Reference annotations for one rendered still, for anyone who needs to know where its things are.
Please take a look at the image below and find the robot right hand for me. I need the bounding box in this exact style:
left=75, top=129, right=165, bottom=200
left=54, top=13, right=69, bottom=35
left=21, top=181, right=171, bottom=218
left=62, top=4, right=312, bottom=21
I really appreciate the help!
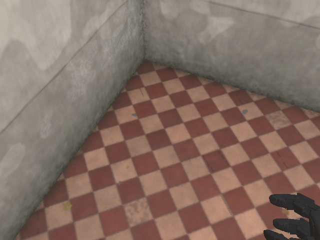
left=263, top=193, right=320, bottom=240

